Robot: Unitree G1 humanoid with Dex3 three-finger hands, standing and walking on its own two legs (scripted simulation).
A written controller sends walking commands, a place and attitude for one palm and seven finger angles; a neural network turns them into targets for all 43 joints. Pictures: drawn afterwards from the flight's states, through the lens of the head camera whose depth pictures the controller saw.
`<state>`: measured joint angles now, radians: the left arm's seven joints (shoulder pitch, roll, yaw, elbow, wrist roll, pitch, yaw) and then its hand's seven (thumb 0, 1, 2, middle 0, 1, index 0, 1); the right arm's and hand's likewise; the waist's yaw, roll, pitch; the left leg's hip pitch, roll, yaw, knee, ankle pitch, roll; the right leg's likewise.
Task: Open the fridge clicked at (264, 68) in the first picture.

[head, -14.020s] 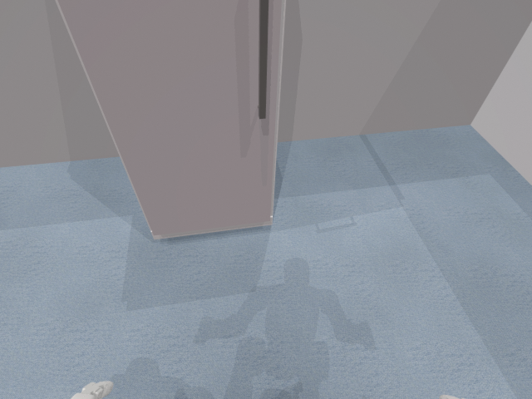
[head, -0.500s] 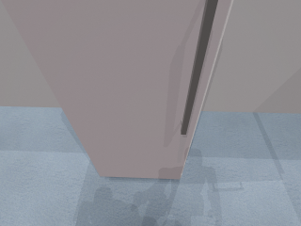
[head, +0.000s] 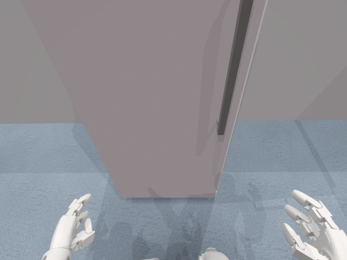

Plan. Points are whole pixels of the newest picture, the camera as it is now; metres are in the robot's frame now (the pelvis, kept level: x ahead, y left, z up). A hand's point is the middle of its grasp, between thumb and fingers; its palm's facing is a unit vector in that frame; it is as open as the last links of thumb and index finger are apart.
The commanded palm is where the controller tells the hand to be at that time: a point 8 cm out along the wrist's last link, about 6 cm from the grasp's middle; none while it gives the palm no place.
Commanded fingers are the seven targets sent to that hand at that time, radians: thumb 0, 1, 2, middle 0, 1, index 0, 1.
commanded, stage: raise the hand to about handle height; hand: right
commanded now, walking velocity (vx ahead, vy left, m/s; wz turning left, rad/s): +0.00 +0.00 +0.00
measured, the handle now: (231, 64) +0.52 -0.11 +0.20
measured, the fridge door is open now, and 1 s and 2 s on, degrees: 0 0 0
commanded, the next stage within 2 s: move the hooked fingers beside the handle in 1.64 s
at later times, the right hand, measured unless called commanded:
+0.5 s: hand (330, 175) +0.27 -0.28 +0.12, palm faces +0.03 +1.00 -0.06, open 11.8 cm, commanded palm +0.23 -0.33 +0.12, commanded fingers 0.00 0.24 -0.41 0.28 1.03 0.28 1.03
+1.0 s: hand out of the picture +0.28 -0.31 +0.19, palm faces +0.02 +1.00 -0.09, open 13.9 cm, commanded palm +0.25 -0.36 +0.19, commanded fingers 0.00 0.50 -0.30 0.30 1.20 0.30 1.20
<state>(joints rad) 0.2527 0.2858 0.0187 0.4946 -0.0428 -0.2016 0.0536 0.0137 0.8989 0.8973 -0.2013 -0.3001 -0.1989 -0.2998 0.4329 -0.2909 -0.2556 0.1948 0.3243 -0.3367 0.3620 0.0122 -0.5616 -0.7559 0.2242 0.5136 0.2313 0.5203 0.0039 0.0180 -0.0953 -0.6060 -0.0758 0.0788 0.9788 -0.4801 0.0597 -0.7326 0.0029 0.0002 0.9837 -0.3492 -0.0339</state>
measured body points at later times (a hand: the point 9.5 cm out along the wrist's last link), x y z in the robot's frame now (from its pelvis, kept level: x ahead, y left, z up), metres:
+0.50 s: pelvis +0.05 -0.04 +0.03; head +0.07 -0.04 +0.48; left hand +0.22 +0.19 -0.04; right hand +0.26 -0.33 +0.13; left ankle +0.02 +0.08 -0.68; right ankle +0.09 -0.10 -0.68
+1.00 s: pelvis +0.02 -0.04 +0.05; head +0.01 -0.05 +0.50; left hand +0.21 +0.17 -0.01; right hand +0.27 -0.37 +0.19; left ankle +0.02 +0.08 -0.68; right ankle +0.09 -0.10 -0.68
